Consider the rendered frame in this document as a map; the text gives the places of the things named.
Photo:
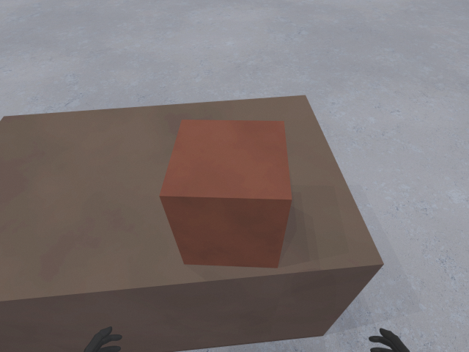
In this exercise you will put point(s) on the right robot hand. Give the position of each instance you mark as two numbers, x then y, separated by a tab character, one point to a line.
389	339

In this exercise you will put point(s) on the pedestal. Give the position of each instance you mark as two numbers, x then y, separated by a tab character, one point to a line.
85	242

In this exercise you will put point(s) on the carton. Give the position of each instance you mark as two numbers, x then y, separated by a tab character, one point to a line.
227	192

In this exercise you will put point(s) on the left robot hand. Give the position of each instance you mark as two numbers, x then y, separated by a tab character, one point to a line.
101	338

